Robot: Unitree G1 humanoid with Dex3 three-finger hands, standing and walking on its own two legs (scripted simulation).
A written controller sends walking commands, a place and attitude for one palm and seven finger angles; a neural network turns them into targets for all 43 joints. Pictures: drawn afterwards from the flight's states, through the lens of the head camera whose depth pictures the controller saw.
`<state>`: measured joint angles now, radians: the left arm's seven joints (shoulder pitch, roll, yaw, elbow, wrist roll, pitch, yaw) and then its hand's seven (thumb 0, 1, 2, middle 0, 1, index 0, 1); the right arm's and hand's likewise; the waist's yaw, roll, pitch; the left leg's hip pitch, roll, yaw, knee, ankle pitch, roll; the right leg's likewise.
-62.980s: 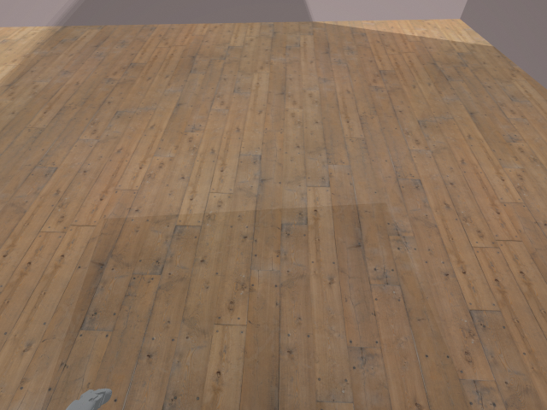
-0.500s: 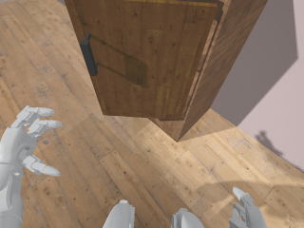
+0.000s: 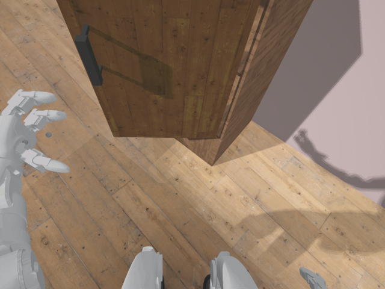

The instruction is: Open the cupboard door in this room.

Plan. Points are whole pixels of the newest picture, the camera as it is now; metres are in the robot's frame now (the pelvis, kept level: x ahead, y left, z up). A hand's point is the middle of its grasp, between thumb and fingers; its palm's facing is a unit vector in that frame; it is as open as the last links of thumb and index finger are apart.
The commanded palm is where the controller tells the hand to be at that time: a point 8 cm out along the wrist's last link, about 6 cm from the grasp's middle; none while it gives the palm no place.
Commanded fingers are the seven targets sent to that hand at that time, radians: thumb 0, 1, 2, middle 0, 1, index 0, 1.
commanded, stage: move the hooked fingers beside the handle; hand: left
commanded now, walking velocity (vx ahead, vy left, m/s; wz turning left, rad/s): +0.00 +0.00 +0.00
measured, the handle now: (91, 56) +0.62 +0.25 +0.05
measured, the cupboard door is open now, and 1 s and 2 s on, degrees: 41 41 41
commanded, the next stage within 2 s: slide the fingers in behind the handle in 1.76 s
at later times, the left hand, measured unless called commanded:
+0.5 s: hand (59, 99) +0.48 +0.29 +0.05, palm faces +0.03 -1.00 -0.02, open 14.0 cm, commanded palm +0.47 +0.33 +0.05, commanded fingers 0.00 -0.50 0.30 -0.30 -1.20 -0.30 -1.20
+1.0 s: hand (65, 71) +0.56 +0.29 +0.06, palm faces +0.03 -1.00 -0.02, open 14.0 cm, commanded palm +0.56 +0.32 +0.04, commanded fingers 0.00 -0.50 0.30 -0.30 -1.20 -0.30 -1.20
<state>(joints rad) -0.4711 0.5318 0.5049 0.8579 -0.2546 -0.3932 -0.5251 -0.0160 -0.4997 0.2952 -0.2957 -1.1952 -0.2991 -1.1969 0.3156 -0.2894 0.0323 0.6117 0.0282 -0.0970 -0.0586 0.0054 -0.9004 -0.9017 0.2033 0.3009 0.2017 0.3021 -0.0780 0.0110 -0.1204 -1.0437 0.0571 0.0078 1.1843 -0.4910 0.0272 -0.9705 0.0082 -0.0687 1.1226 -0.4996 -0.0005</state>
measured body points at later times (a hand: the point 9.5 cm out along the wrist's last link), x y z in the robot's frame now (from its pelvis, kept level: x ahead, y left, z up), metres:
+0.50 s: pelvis +0.00 +0.00 -0.02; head +0.15 +0.04 +0.41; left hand +0.47 +0.34 +0.06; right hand +0.04 -0.28 -0.11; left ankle +0.04 +0.10 -0.64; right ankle +0.02 -0.13 -0.64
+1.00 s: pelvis -0.01 +0.01 -0.03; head +0.19 +0.05 +0.37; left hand +0.55 +0.35 +0.06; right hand -0.02 -0.26 -0.12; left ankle +0.04 +0.10 -0.64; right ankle +0.02 -0.13 -0.64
